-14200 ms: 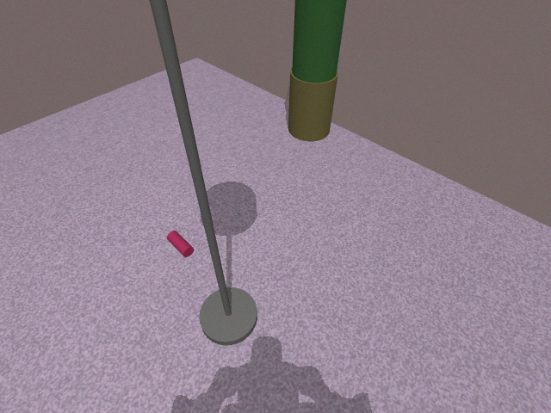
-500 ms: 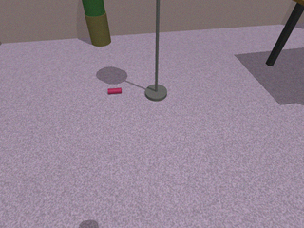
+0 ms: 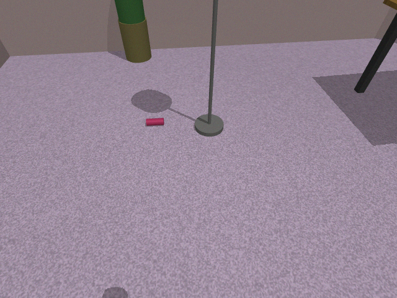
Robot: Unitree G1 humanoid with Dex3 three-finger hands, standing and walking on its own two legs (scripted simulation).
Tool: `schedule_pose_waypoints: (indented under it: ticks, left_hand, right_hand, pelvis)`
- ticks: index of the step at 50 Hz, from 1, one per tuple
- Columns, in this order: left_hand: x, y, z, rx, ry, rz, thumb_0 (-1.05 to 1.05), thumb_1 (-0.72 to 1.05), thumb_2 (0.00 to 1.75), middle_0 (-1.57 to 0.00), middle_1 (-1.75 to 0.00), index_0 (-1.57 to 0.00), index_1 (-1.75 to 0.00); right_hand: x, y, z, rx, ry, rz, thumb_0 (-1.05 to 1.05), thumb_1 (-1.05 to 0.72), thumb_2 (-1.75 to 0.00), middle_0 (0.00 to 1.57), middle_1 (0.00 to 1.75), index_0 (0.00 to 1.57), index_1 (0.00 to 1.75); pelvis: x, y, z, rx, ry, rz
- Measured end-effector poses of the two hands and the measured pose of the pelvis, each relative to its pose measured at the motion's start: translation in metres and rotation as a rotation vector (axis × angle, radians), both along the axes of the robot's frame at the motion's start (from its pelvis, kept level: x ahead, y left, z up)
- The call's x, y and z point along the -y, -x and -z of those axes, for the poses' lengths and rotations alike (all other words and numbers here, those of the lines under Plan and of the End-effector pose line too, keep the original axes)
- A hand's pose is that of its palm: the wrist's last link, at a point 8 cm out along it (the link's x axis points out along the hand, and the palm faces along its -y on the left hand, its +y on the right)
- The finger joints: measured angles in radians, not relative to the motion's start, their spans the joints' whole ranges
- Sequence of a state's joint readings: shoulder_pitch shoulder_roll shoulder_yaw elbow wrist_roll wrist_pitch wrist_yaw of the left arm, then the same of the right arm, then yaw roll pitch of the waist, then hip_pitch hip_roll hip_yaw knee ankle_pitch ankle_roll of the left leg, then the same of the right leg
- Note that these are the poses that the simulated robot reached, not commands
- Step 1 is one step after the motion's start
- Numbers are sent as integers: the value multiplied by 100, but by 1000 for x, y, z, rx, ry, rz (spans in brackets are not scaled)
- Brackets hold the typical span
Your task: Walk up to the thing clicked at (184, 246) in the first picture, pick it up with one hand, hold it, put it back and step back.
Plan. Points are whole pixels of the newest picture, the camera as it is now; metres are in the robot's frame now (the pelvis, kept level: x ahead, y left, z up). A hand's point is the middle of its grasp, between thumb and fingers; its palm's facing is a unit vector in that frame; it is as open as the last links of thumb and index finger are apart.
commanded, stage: stand
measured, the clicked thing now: (155, 121) +1.48 +0.32 -0.76
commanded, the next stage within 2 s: none
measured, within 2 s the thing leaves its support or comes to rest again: neither
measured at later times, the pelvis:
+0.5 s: pelvis +0.01 +0.01 +0.00, yaw +0 degrees
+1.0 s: pelvis +0.00 +0.01 +0.00, yaw +1 degrees
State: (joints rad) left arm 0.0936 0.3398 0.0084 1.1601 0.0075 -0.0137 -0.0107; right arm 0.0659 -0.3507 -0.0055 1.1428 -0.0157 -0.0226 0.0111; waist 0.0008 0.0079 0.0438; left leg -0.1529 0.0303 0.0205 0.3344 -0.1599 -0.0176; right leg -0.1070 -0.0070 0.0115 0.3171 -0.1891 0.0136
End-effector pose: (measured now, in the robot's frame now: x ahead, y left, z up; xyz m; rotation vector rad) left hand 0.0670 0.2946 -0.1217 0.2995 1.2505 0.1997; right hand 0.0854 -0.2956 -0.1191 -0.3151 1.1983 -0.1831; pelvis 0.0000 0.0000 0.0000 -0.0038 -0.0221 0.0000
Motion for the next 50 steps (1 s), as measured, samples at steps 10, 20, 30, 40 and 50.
schedule_pose_waypoints:
  ticks: [10, 20, 30, 40, 50]
  left_hand:
    - [-3, -13, -2, 22, -4, 6, 1, 91, 90, -21, -30, -20, -30]
    - [-5, -16, -2, 22, -5, 9, 1, 91, 90, -21, -30, -20, -30]
    - [-7, -12, -2, 20, -4, 3, 1, 91, 90, -21, -30, -20, -30]
    - [-9, -2, -2, 15, -6, -5, 1, 91, 90, -21, -30, -20, -30]
    - [-10, 11, -1, -14, -8, -14, 1, 91, 90, -21, -30, -20, -30]
  right_hand:
    - [-2, -1, 0, -8, 1, 9, 1, -90, -89, 21, 30, 20, 30]
    - [-3, 0, 0, -18, 5, 13, 1, -90, -89, 21, 30, 20, 30]
    - [-4, 0, -1, -16, 6, 10, 1, -90, -89, 21, 30, 20, 30]
    - [-6, 2, -1, -11, 6, 1, 1, -90, -89, 21, 30, 20, 30]
    - [-6, 10, 1, -35, 4, -1, 1, -90, -89, 21, 30, 20, 30]
  pelvis:
    - [-3, -5, 0, 1, -1, -2]
    - [-4, -7, -1, 3, 0, -4]
    - [-6, -7, -1, 9, -1, -8]
    - [-7, -3, -1, 15, 0, -13]
    - [-7, -1, -1, 12, -1, -18]
